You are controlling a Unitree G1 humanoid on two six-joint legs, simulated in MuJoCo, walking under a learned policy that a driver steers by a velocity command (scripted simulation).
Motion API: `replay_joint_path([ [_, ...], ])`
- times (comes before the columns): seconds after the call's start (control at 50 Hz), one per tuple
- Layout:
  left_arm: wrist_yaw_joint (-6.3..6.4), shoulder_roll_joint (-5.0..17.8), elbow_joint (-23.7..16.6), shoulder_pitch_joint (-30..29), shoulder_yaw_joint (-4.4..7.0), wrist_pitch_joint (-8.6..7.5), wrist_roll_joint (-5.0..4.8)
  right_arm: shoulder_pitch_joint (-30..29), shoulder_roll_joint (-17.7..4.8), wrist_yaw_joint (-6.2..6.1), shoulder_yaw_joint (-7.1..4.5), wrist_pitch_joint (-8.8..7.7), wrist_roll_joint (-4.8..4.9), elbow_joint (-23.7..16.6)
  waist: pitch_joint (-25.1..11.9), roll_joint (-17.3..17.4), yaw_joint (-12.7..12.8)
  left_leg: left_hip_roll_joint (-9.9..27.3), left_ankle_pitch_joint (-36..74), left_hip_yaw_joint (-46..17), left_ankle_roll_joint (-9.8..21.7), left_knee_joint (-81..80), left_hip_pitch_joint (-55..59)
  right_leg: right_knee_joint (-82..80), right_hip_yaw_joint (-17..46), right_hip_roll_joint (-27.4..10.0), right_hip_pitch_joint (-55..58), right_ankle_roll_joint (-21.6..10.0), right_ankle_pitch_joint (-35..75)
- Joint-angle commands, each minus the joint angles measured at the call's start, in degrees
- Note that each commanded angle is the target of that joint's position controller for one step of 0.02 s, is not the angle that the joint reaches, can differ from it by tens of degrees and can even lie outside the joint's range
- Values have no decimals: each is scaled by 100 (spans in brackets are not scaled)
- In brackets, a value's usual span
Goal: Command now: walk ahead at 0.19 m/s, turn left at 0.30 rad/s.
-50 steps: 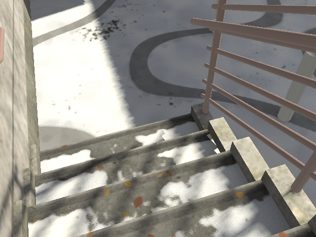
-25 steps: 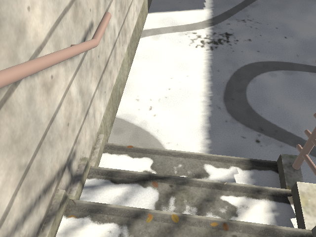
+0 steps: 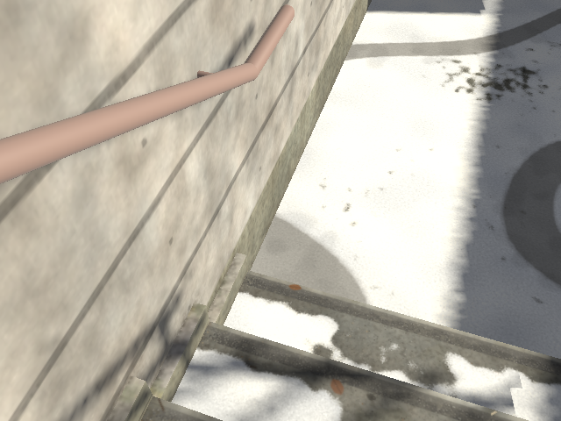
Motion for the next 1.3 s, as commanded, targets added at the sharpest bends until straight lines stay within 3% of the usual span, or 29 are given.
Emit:
replay_joint_path([
  [0.02, -172, -431, 554, 2060, -245, 168, 151, -427, -396, 26, -5, -301, -125, -535, 298, 294, 510, 1452, 2452, -1060, 1027, -365, -2258, -755, 436, -32, 1270, 6, 3117],
  [0.06, -72, 86, 324, 739, -217, 174, 12, 135, 31, -247, 144, -269, 32, -342, 178, 84, -181, 1341, 723, -1169, 607, 573, -1081, -2791, 622, -221, 412, 113, 4569],
  [0.2, 17, 573, 133, 93, -28, 236, -238, 687, -671, -290, 200, 258, -17, -156, 551, 359, -289, 1529, -544, -1849, 167, 2161, -1004, -5123, -96, 167, 2396, -186, 4223],
  [0.22, 11, 342, 679, 1326, -1, 19, -477, 747, -895, -616, -50, 527, 517, -49, -113, 284, 103, 389, 88, -542, 192, 3798, -912, -5055, -192, 170, 3704, -65, 5669],
  [0.24, -10, 982, 1076, 2383, 179, -70, -385, 1446, -566, -695, -13, 593, 902, -95, -1443, -950, 81, -177, -2614, 17, -260, 6041, -2704, -3242, 364, -905, 6744, -478, 9826],
  [0.26, -310, 1811, 909, 2949, 406, 21, -583, 1963, 238, 22, 435, 551, 32, -260, -3662, -2726, 537, -88, -4120, -457, -872, 8996, -3764, -2828, 1245, -1666, 8788, -2829, 8540],
  [0.28, -399, 1462, 653, 2619, 326, -16, -152, 506, -631, 71, 120, 550, 148, -867, -2634, -1011, 958, -211, -3587, -779, -855, 9445, -5030, -3008, 1751, -1437, 7870, -2423, 7542],
  [0.3, -375, 1321, 581, 2382, 266, 42, 162, 26, -593, 9, 88, 496, 222, -1055, -1917, -256, 748, 112, -3059, -707, -887, 9186, -5278, -2958, 1351, -1406, 6953, -2097, 6464],
  [0.34, -322, 1035, 305, 1356, 106, 61, 32, -186, -661, -181, 145, 399, 214, -1494, -579, 68, 135, 742, -2047, -1007, -851, 8097, -4512, -4081, 2092, -1633, 3505, -2261, 2920],
  [0.38, -114, 627, 0, 575, -41, -10, 56, 275, -9, -244, 366, 547, 20, -1504, 27, -84, -481, 794, -578, -850, -892, 8037, -3207, -4795, 1860, -1120, 1211, -2288, 1737],
  [0.46, 259, 537, -372, 808, -128, -206, -152, -66, -234, -215, 360, 668, -49, -2109, -373, -241, -73, 698, 848, -499, -1185, 7645, -3591, -4287, 1427, -354, 1448, -1955, 1654],
  [0.54, 312, 752, -213, 2075, -3, -192, 80, -1051, -321, -313, 398, 660, 39, -2723, -348, -266, 565, 824, 257, -711, -1369, 7567, -5105, -3778, 2494, -823, 2985, -2077, 2168],
  [0.66, 309, 862, -400, 2227, 61, -98, -41, -1202, -183, -247, 452, 633, -91, -3037, -481, -371, 564, 859, -91, -438, -1087, 7137, -4593, -3887, 2973, -516, 2336, -1817, -167],
  [0.72, 362, 1130, -619, 1699, 158, -198, -199, -1271, -288, -54, 379, 514, -167, -3186, -415, -520, 293, 809, -839, -92, -761, 5922, -3321, -4009, 2939, -106, 1273, -1347, -1777],
  [0.78, 434, 1404, -1159, 516, 306, -278, -571, -1257, -459, 68, 314, 587, 71, -3022, -360, -654, 182, 869, 120, -241, -1011, 1826, -1343, -4616, 2963, -89, 778, -1036, -3169],
  [0.86, 299, 1051, -1904, -868, 252, -177, -221, 357, -1175, -9, -108, 88, -36, -2622, 543, 956, -661, 1602, -2812, -2772, 451, -884, -446, -2466, 1093, 1261, -979, -363, -2680],
  [0.9, 231, 485, -1748, -1508, 5, -128, -178, 1383, -561, -124, 19, 39, 18, -2394, 754, 811, -1381, 1917, -2604, -3707, 898, -218, 681, -1951, 1615, 972, -2833, -415, -862],
  [0.94, 367, 631, -1444, -1140, 87, -80, -281, 549, -378, -195, 15, 100, 335, -2826, 510, 934, -784, 1592, -1808, -2746, 654, -566, -303, -2851, 1133, 717, -1445, -621, 542],
  [0.96, 436, 628, -1076, -665, 109, -45, -73, 257, -100, -289, 46, 80, 516, -2979, 357, 949, -537, 1504, -1556, -2309, 524, -677, -890, -2855, 632, 761, -489, -449, 1104],
  [1.0, 191, 326, -774, -486, 5, -45, 212, 519, 511, -351, 211, -140, 510, -2821, 547, 876, -329, 1512, -962, -1919, 424, -992, -1482, -2288, -16, 826, 728, -136, 2051],
  [1.06, -39, 565, -940, -1255, 105, -154, 105, 1195, 225, -369, 13, -354, 525, -2175, 1110, 366, -612, 950, -903, -1280, -100, -986, -2037, -3049, -342, 941, 2263, -147, 1826],
  [1.08, -37, 767, -423, 181, 159, -211, 215, 687, -52, -284, -72, -382, 306, -2148, 778, 42, -49, 593, -974, -892, -595, 285, -3398, -2764, -159, 916, 4338, -337, 2089],
  [1.1, 32, 685, 407, 2720, 222, -255, 340, -463, -478, -224, -199, -380, 434, -2454, 492, -659, 1100, 251, -790, -228, -1392, 1646, -5139, -3163, -286, 943, 6883, -472, 2218],
  [1.12, 60, 459, 372, 3304, 246, -221, 330, -1019, -985, -190, -262, -377, 634, -2325, 508, -1216, 1888, 224, -1390, -173, -1612, 3453, -6168, -4583, -79, 401, 7946, -522, 2501],
  [1.16, 37, 698, 84, 3008, 319, -93, 105, -15, -412, 159, -60, -435, 470, -1802, -573, 151, 1304, 630, -607, -1494, -1045, 4460, -6009, -3540, 1036, -903, 8338, -1751, 2877],
  [1.2, -216, 956, -1073, -285, 266, -8, 65, 1226, 57, 333, 83, -173, 145, -1592, -391, 78, -417, 1069, 131, -968, -728, 4009, -5268, -4183, 972, -1606, 5411, -2511, 3656],
  [1.22, -315, 913, -1130, -844, 261, 99, -50, 1009, 158, 295, 143, 71, -1, -1755, -162, -581, -752, 1356, 959, -1286, -693, 3459, -4155, -4736, 1703, -1733, 3229, -2330, 1017],
  [1.26, -257, 1052, -874, -383, 300, 29, 112, 1443, -329, 366, 75, 151, -251, -923, 500, 673, -755, 1093, 2510, -508, -665, 4208, -2244, -4408, 518, -557, 259, -2166, -820],
  [1.3, -26, 729, -391, 827, 93, -183, 170, 177, -446, 480, 138, 188, -287, -1141, 734, 561, 24, 1452, 4218, -851, -480, 2194, -3544, -3863, 588, -444, 1458, -1992, -1259],
])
